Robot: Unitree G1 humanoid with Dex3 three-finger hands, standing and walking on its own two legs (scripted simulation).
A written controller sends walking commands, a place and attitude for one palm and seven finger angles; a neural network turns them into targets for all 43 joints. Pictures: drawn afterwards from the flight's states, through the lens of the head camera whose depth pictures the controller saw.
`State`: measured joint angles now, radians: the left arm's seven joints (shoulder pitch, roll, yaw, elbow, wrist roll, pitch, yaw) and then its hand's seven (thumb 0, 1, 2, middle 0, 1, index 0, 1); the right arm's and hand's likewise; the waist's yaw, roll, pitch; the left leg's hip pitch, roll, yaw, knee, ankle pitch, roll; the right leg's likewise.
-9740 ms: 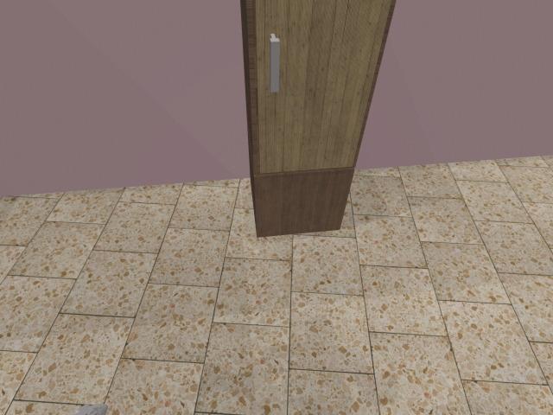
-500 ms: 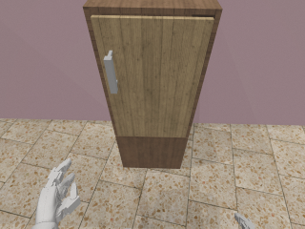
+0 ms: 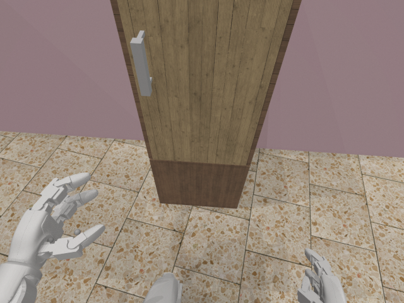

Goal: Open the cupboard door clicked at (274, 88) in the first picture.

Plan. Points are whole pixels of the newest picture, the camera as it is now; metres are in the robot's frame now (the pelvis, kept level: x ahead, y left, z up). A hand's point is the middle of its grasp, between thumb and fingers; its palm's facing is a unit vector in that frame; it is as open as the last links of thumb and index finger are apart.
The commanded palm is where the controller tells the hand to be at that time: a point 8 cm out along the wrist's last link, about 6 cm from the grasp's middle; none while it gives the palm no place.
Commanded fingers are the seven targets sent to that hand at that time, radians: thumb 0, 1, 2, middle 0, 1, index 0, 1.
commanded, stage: raise the hand with hooked fingers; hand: left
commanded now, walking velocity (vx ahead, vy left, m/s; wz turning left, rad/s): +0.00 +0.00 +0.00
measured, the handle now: (144, 64) +0.60 +0.20 +0.14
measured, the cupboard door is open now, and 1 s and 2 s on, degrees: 0 0 0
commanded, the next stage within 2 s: move the hooked fingers beside the handle in 1.40 s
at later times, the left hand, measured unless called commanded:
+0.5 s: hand (48, 191) +0.26 +0.28 +0.12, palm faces +0.03 -1.00 -0.05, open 13.2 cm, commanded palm +0.24 +0.33 +0.13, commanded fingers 0.00 -0.50 0.30 -0.30 -1.20 -0.30 -1.20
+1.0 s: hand (27, 153) +0.30 +0.31 +0.17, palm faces +0.04 -1.00 -0.04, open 14.0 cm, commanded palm +0.27 +0.35 +0.16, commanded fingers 0.00 -0.50 0.30 -0.30 -1.20 -0.30 -1.20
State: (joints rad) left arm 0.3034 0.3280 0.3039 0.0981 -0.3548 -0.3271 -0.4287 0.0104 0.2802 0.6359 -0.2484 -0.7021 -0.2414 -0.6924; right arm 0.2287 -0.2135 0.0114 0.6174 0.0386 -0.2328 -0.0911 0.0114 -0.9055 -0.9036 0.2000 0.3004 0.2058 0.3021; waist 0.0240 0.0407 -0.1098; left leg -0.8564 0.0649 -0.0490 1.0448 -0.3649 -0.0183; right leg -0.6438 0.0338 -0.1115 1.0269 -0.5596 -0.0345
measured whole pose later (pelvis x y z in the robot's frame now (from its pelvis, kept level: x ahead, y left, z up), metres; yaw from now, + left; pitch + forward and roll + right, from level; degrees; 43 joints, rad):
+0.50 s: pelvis +0.01 +0.03 +0.03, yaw +0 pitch +6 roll -3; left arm 0.16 0.37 0.34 0.15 -0.35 -0.23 -0.38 0.00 -0.30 0.39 -0.29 -1.08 -0.28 -1.07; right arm 0.25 -0.26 0.03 0.58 0.05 -0.23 -0.10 0.01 -0.91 -0.90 0.20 0.30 0.20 0.30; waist 0.01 0.03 -0.08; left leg -0.66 0.03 0.00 0.85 -0.30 0.03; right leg -0.45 0.00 -0.07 0.81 -0.47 0.01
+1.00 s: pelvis +0.01 +0.03 +0.05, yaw +0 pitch +3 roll -2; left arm -0.09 0.46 0.41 0.34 -0.35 -0.09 -0.46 -0.01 -0.50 0.30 -0.30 -1.20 -0.30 -1.19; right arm 0.28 -0.27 0.06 0.59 0.07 -0.21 -0.12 0.01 -0.90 -0.90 0.20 0.30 0.21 0.30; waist 0.01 0.04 -0.05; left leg -0.52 0.03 0.00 0.71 -0.24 0.02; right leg -0.32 0.00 -0.07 0.67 -0.40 0.01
